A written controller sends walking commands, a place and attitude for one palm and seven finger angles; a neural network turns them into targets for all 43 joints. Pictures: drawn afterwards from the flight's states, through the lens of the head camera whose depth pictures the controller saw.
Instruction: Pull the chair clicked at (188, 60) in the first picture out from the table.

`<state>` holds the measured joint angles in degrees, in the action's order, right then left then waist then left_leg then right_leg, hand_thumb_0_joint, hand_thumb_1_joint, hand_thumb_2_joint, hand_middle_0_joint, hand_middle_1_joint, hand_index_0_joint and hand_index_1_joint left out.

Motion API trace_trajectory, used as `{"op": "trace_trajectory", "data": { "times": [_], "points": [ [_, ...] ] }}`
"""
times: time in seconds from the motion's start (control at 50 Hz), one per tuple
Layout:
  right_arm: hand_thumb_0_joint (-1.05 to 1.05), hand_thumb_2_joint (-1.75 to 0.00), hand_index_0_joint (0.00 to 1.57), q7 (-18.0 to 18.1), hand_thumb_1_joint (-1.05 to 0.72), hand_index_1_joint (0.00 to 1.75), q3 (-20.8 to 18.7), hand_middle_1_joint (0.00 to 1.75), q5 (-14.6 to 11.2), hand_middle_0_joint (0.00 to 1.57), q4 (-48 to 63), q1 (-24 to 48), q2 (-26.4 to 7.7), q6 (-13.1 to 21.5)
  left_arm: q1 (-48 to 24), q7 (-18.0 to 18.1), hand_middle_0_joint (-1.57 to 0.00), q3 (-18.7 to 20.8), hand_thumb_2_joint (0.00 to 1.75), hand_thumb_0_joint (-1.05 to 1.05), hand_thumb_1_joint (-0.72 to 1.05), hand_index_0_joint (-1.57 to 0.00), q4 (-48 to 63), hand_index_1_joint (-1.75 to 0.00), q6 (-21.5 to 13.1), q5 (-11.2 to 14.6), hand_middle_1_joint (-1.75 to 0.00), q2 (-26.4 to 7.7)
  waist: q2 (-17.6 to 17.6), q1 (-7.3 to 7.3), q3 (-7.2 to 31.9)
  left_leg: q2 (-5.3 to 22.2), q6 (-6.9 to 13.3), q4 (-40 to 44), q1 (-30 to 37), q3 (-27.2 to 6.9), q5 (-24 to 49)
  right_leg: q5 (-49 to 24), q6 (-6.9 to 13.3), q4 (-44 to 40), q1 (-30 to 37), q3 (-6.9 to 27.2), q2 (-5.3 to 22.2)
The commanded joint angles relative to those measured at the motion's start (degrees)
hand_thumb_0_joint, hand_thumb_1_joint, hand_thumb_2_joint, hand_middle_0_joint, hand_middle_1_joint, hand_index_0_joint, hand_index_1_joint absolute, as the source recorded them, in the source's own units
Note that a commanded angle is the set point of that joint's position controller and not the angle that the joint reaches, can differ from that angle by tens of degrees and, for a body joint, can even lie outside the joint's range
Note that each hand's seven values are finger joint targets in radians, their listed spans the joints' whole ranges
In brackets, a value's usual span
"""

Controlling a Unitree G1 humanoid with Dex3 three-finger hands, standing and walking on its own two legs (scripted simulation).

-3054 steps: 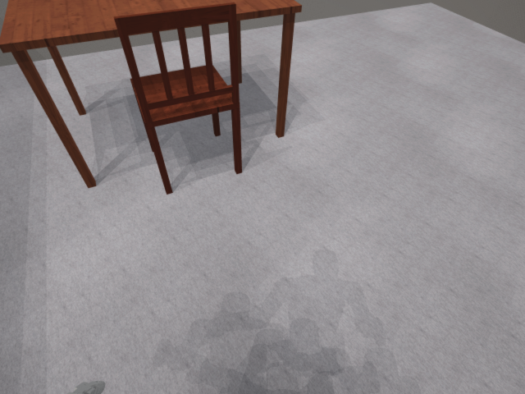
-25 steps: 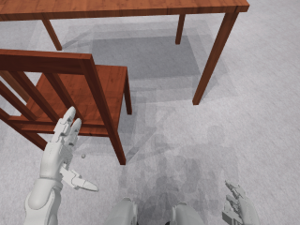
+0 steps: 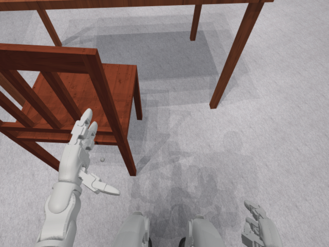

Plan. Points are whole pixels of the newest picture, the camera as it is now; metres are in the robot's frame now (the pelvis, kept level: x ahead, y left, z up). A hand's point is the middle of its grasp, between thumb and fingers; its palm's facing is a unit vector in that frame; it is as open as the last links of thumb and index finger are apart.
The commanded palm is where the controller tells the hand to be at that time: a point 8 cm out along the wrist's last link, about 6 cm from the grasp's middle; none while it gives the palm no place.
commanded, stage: aim the fingers beside a spindle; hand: left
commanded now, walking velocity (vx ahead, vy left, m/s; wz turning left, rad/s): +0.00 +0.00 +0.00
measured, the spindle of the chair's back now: (36, 102) +0.46 +0.37 +0.00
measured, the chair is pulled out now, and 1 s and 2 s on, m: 0.17 0.17 0.17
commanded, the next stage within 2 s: none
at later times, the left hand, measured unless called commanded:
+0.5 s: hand (103, 153) +0.32 +0.16 +0.02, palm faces -0.01 -1.00 -0.02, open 16.9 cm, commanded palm +0.30 +0.21 +0.02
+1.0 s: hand (108, 157) +0.31 +0.15 +0.01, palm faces -0.03 -1.00 -0.01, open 16.9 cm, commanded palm +0.30 +0.21 +0.03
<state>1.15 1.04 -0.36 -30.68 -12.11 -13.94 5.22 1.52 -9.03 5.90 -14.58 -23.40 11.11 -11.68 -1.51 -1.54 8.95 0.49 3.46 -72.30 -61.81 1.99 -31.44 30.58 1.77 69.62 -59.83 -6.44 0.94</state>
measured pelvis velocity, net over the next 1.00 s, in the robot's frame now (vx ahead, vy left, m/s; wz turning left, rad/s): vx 0.00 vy -0.01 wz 0.00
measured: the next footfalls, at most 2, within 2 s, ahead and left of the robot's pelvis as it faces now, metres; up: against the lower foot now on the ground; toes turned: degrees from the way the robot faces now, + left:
none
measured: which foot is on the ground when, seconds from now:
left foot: down 0.00-1.00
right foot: down 0.00-1.00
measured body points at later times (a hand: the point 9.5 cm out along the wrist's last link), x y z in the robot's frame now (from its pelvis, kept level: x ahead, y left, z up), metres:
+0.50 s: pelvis +0.00 +0.00 +0.00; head +0.11 +0.01 +0.43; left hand +0.32 +0.22 +0.02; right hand +0.17 -0.24 -0.11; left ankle +0.03 +0.08 -0.63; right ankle +0.03 -0.11 -0.63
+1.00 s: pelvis +0.00 -0.01 +0.00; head +0.11 +0.01 +0.43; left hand +0.31 +0.20 +0.02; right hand +0.17 -0.25 -0.11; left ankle +0.03 +0.08 -0.63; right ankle +0.03 -0.11 -0.63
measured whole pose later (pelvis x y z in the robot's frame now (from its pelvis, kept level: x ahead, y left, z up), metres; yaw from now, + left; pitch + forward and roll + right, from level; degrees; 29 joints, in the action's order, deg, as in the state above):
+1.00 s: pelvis +0.00 -0.01 +0.00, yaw +0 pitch +22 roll -3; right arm 1.5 0.7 -0.4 -31.0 -11.2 -14.0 2.7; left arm 0.1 -7.8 5.0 -15.7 -25.2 10.8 -11.5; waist -1.6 -1.7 8.8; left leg 0.7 3.0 -73.6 -63.4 1.6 -32.0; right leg 31.3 2.3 71.0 -61.4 -6.7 0.7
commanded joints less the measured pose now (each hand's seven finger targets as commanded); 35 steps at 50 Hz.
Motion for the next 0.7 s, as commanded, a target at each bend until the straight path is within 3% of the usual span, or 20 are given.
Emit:
{"op": "trace_trajectory", "data": {
  "times": [0.0,0.12,0.16,0.26,0.32,0.4,0.44,0.5,0.58,0.6,0.62,0.68],
  "points": [
    [0.0,-0.9,0.2,0.66,-0.9,0.3,-3.66,0.3,0.05,0.2,6.91,-0.41,-8.02,2.29,-10.68,1.1,-0.06,3.27,0.3,0.0,-0.5,-0.06,13.31,-0.08,-6.07,0.18,-0.08,-7.16,-0.75,-0.69,20.71,0.23,-2.41,10.24,15.81,-6.89,17.32,-12.27,0.06,-7.8,8.82,3.58,-1.6],
    [0.0,-0.9,0.2,0.43,-0.9,0.3,-3.75,0.3,-0.3,0.2,6.49,-0.35,-8.37,0.98,-10.41,0.17,-0.06,3.2,0.3,0.0,-0.5,-0.06,5.24,-0.08,-4.7,-0.17,-0.08,-6.21,1.38,-1.09,17.91,-0.2,-2.15,8.88,10.85,-5.8,14.52,-12.12,-0.07,-7.56,8.46,4.02,-1.52],
    [0.0,-0.9,0.2,0.41,-0.9,0.3,-3.79,0.3,-0.34,0.2,6.78,-0.29,-8.32,0.7,-11.8,-0.38,-0.06,2.68,0.3,0.0,-0.5,-0.06,5.99,-0.08,-4.61,0.12,-0.08,-5.84,0.03,-0.89,19.4,-0.29,-2.15,8.68,11.49,-5.61,14.75,-12.34,-0.03,-7.5,8.7,4.24,-1.39],
    [0.0,-0.9,0.2,0.81,-0.9,0.3,-3.99,0.3,-0.21,0.2,7.38,-0.23,-8.04,0.85,-12.33,0.15,-0.06,5.85,0.3,0.0,-0.5,-0.06,14.12,-0.08,-6.71,0.91,-0.08,-9.62,-2.75,0.74,26.51,0.03,-2.39,8.91,16.97,-5.8,20.34,-16.1,0.11,-6.94,11.52,4.62,-1.41],
    [0.0,-0.9,0.2,0.74,-0.9,0.3,-3.72,0.3,-0.2,0.2,6.78,-0.2,-7.81,0.76,-11.59,0.54,-0.06,4.43,0.3,0.0,-0.5,-0.06,14.22,-0.08,-6.57,0.77,-0.08,-8.38,-3.37,-0.01,24.65,0.22,-2.48,9.26,17.55,-6.16,21.53,-16.44,0.03,-7.04,10.44,4.09,-1.44],
    [0.0,-0.9,0.2,0.65,-0.9,0.3,-3.71,0.3,-0.52,0.2,6.02,-0.74,-8.3,0.15,-9.44,0.1,-0.06,1.4,0.3,0.0,-0.5,-0.06,5.53,-0.08,-4.15,0.2,-0.08,-4.74,1.38,-2.13,17.76,0.27,-2.13,9.25,12.63,-6.36,16.48,-13.29,-0.25,-7.96,7.92,3.51,-1.67],
    [0.0,-0.9,0.2,0.57,-0.9,0.3,-3.69,0.3,-0.69,0.2,6.09,-0.59,-8.58,-0.17,-10.19,-0.4,-0.06,0.61,0.3,0.0,-0.5,-0.06,2.9,-0.08,-3.29,0.04,-0.08,-3.83,2.31,-2.1,16.02,-0.03,-2.09,9.15,10.62,-6.12,13.32,-11.14,-0.33,-8.15,7.19,3.57,-1.57],
    [0.0,-0.9,0.2,0.75,-0.9,0.3,-3.93,0.3,-0.61,0.2,6.86,-0.48,-8.69,-0.13,-12.2,-0.24,-0.06,2.2,0.3,0.0,-0.5,-0.06,5.46,-0.08,-3.92,0.18,-0.08,-5.77,0.97,-1.02,19.18,-0.12,-2.11,9.11,11.87,-6.26,14.27,-11.38,0.02,-7.58,7.98,3.72,-1.48],
    [0.0,-0.9,0.2,0.71,-0.9,0.3,-3.99,0.3,-0.17,0.2,7.8,-0.23,-7.85,0.08,-13.48,1.48,-0.06,4.34,0.3,0.0,-0.5,-0.06,15.58,-0.08,-6.93,0.23,-0.08,-8.67,-3.82,0.93,26.71,-0.04,-2.57,9.39,18.23,-6.02,20.9,-15.98,0.19,-6.92,11.19,4.38,-1.25],
    [0.0,-0.9,0.2,0.69,-0.9,0.3,-3.9,0.3,-0.05,0.2,7.7,-0.22,-8.0,0.06,-13.13,2.21,-0.06,4.91,0.3,0.0,-0.5,-0.06,16.43,-0.08,-7.26,-0.12,-0.08,-9.93,-4.53,0.74,26.67,0.16,-2.74,9.43,18.67,-6.36,21.54,-15.79,0.28,-6.56,10.45,4.17,-1.38],
    [0.0,-0.9,0.2,0.62,-0.9,0.3,-3.81,0.3,0.04,0.2,7.39,-0.14,-7.56,-0.02,-13.31,2.73,-0.06,4.16,0.3,0.0,-0.5,-0.06,17.08,-0.08,-7.51,-0.29,-0.08,-8.89,-4.21,0.43,26.58,0.19,-2.69,9.46,19.57,-6.38,22.57,-16.67,0.16,-6.72,10.49,4.2,-1.44],
    [0.0,-0.9,0.2,0.37,-0.9,0.3,-3.59,0.3,-0.13,0.2,6.73,-0.09,-7.54,-0.5,-9.73,3.06,-0.06,3.42,0.3,0.0,-0.5,-0.06,10.85,-0.08,-6.45,-0.67,-0.08,-7.13,-0.39,-0.62,20.6,0.07,-2.3,9.58,14.45,-5.9,18.06,-14.55,-0.14,-7.83,10.56,4.09,-1.61]
  ]
}}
